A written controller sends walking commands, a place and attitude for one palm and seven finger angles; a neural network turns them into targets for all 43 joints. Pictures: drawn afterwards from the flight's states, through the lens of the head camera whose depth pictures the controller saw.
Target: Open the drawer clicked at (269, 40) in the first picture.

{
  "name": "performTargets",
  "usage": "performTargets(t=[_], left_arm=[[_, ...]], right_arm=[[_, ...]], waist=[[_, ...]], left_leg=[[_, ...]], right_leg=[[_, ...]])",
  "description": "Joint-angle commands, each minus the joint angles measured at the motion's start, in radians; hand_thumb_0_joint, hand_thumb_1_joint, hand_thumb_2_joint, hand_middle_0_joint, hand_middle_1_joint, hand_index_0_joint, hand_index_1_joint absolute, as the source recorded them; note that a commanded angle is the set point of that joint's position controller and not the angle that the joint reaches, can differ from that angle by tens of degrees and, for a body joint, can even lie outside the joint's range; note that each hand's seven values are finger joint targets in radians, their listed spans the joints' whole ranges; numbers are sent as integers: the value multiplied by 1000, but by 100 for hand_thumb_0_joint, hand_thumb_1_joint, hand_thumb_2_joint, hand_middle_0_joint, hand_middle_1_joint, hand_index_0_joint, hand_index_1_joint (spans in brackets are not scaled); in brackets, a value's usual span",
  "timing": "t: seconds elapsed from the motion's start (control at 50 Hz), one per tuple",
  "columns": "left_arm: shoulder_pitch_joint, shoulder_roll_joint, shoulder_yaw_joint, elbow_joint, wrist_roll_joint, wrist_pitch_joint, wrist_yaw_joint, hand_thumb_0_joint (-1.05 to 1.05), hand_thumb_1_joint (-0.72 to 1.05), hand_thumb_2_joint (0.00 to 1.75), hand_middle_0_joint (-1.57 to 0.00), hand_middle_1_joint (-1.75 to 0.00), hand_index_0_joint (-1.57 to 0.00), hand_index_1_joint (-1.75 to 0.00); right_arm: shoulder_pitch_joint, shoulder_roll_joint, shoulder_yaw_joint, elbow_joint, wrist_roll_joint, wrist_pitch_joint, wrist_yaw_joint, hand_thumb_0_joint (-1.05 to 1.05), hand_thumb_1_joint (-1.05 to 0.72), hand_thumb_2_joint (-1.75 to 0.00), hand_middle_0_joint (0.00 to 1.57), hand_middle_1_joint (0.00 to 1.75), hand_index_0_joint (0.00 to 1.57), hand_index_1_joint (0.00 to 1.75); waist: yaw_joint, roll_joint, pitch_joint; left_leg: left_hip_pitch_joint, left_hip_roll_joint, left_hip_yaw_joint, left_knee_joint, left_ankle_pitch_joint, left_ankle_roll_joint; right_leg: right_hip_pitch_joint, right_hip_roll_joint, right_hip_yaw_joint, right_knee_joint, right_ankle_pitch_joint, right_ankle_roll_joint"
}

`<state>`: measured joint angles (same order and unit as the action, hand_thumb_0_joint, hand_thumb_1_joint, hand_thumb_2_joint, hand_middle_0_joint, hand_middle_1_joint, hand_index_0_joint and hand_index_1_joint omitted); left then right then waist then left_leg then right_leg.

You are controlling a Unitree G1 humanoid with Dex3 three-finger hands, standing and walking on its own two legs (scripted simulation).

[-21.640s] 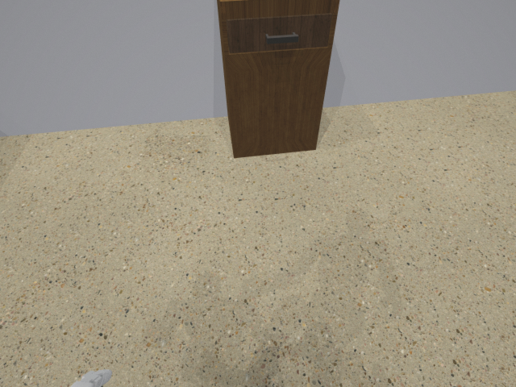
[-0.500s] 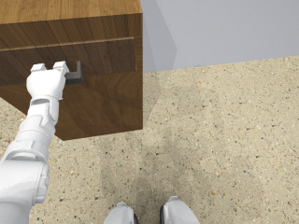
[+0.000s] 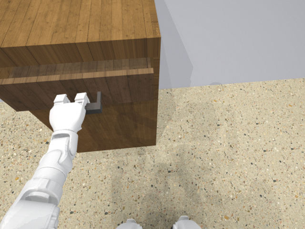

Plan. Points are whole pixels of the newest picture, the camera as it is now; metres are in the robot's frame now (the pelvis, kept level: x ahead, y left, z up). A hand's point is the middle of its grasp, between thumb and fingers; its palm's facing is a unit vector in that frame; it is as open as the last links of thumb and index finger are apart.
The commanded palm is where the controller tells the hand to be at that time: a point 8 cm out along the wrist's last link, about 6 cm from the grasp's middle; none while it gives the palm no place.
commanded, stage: pull the drawer open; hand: left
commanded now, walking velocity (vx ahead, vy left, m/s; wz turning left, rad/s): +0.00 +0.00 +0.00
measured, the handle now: (78, 103) +0.47 +0.23 -0.02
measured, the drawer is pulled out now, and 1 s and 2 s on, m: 0.06 0.18 0.30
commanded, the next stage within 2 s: none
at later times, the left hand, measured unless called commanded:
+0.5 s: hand (74, 144) +0.34 +0.23 -0.04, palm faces -0.04 -0.04 -1.00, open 6.0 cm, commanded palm +0.31 +0.22 +0.01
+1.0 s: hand (72, 164) +0.29 +0.22 -0.04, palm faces -0.03 -0.04 -1.00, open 5.9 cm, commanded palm +0.26 +0.21 +0.01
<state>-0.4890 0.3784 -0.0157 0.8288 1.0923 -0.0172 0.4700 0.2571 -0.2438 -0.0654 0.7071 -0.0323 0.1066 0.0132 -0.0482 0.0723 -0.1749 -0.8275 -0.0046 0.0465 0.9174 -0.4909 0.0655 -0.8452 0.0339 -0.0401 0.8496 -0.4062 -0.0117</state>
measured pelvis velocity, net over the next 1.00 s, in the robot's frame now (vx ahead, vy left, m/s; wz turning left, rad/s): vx -0.01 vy -0.02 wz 0.02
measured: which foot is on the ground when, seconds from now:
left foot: down 0.00-1.00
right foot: down 0.00-1.00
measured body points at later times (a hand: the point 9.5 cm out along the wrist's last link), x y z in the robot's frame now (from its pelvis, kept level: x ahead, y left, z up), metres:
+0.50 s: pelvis +0.00 -0.01 +0.01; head +0.09 -0.02 +0.45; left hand +0.34 +0.23 +0.02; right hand +0.10 -0.27 -0.13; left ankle -0.04 +0.07 -0.69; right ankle -0.01 -0.12 -0.69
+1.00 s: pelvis -0.01 -0.02 +0.01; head +0.06 -0.03 +0.45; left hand +0.28 +0.22 +0.02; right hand +0.13 -0.27 -0.12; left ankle -0.04 +0.07 -0.69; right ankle -0.01 -0.12 -0.69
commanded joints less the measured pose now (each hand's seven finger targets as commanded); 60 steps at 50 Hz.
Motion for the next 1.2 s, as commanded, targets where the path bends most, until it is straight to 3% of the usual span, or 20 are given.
performTargets(t=[0.0,0.08,0.14,0.16,0.18,0.24,0.3,0.4,0.42,0.46,0.5,0.66,0.68,0.82,0.88,0.9,1.06,1.12,1.16,1.18], left_arm=[[-149,147,40,-208,-15,18,44,0,90,90,-40,-135,-40,-135],[-116,135,28,-212,-14,29,44,0,90,90,-40,-135,-40,-135],[-99,163,53,-288,-10,26,52,0,90,90,-40,-135,-40,-135],[-57,134,35,-278,-8,33,53,0,90,90,-40,-135,-40,-135],[-42,122,28,-265,-13,39,52,0,90,90,-40,-135,-40,-135],[6,151,58,-318,-20,38,54,0,90,90,-40,-135,-40,-135],[41,111,29,-329,-17,44,57,0,90,90,-40,-135,-40,-135],[79,126,50,-341,-9,51,68,0,90,90,-40,-135,-40,-135],[56,99,19,-356,-6,50,69,0,90,90,-40,-135,-40,-135],[67,122,40,-375,-2,49,74,0,90,90,-40,-135,-40,-135],[129,117,46,-368,-5,58,76,0,90,90,-40,-135,-40,-135],[210,94,31,-433,-7,64,80,0,90,90,-40,-135,-40,-135],[202,78,15,-445,-6,63,82,0,90,90,-40,-135,-40,-135],[249,68,12,-474,-2,65,91,0,90,90,-40,-135,-40,-135],[261,63,4,-489,8,69,97,0,90,90,-40,-135,-40,-135],[262,53,-5,-484,9,72,98,0,90,90,-40,-135,-40,-135],[356,61,9,-520,0,85,89,0,90,90,-40,-135,-40,-135],[391,60,12,-526,-3,88,83,0,90,90,-40,-135,-40,-135],[469,88,46,-555,-6,84,81,0,90,90,-40,-135,-40,-135],[503,63,24,-575,-8,84,79,0,90,90,-40,-135,-40,-135]], right_arm=[[115,-146,-49,-63,1,-17,-18,0,-90,-90,20,30,20,30],[91,-145,-42,-69,4,-17,-26,0,-90,-90,20,30,20,30],[73,-145,-43,-79,0,-21,-30,0,-90,-90,20,30,20,30],[71,-139,-42,-82,1,-20,-29,0,-90,-90,20,30,20,30],[65,-138,-41,-81,4,-21,-29,0,-90,-90,20,30,20,30],[47,-141,-38,-94,1,-25,-33,0,-90,-90,20,30,20,30],[34,-134,-38,-97,7,-30,-36,0,-90,-90,20,30,20,30],[13,-137,-36,-102,6,-38,-42,0,-90,-90,20,30,20,30],[8,-134,-35,-106,8,-42,-43,0,-90,-90,20,30,20,30],[4,-134,-37,-103,6,-46,-44,0,-90,-90,20,30,20,30],[-4,-131,-36,-108,7,-48,-44,0,-90,-90,20,30,20,30],[-39,-126,-31,-130,10,-62,-47,0,-90,-90,20,30,20,30],[-42,-124,-32,-131,12,-65,-48,0,-90,-90,20,30,20,30],[-67,-122,-28,-142,12,-79,-50,0,-90,-90,20,30,20,30],[-82,-118,-24,-146,11,-83,-52,0,-90,-90,20,30,20,30],[-81,-117,-25,-145,12,-84,-53,0,-90,-90,20,30,20,30],[-106,-116,-19,-161,12,-90,-56,0,-90,-90,20,30,20,30],[-115,-114,-17,-165,14,-94,-58,0,-90,-90,20,30,20,30],[-126,-113,-15,-176,13,-94,-58,0,-90,-90,20,30,20,30],[-130,-109,-14,-186,14,-95,-55,0,-90,-90,20,30,20,30]], waist=[[2,-20,-422],[0,-35,-372],[18,18,-413],[21,18,-410],[15,-5,-371],[31,-18,-396],[22,-26,-360],[34,-52,-339],[21,-31,-328],[34,-8,-342],[42,-37,-345],[53,-28,-326],[42,-38,-320],[43,-62,-276],[50,-21,-273],[45,-41,-264],[65,-50,-275],[62,-92,-254],[85,-75,-269],[83,-64,-269]], left_leg=[[360,27,-91,-62,787,-54],[332,19,-83,-75,731,-50],[367,20,-86,-77,764,-57],[377,19,-85,-77,772,-58],[359,19,-81,-81,748,-57],[343,14,-75,-86,737,-51],[343,14,-73,-93,698,-51],[320,10,-69,-102,638,-50],[323,9,-72,-105,615,-51],[338,9,-70,-101,637,-53],[328,4,-65,-101,628,-50],[325,0,-65,-111,586,-50],[328,2,-66,-111,582,-50],[304,-7,-60,-115,498,-45],[317,-8,-63,-119,491,-49],[313,-8,-63,-117,483,-49],[300,-18,-54,-117,469,-44],[281,-22,-51,-116,441,-40],[276,-26,-47,-118,454,-41],[288,-26,-45,-117,468,-41]], right_leg=[[242,18,7,-37,500,-22],[250,17,9,-45,487,-23],[263,15,11,-39,492,-29],[262,16,10,-41,491,-28],[258,17,8,-49,484,-28],[306,14,19,-48,517,-29],[290,14,15,-56,490,-27],[294,14,15,-55,454,-29],[278,14,14,-58,435,-30],[279,12,17,-52,438,-33],[301,13,19,-55,455,-32],[306,12,22,-57,429,-34],[301,12,21,-59,430,-33],[294,10,22,-66,394,-34],[277,10,18,-61,367,-38],[275,10,17,-63,363,-37],[317,6,31,-63,405,-37],[330,6,37,-68,414,-35],[362,3,49,-62,449,-37],[360,2,46,-65,458,-36]])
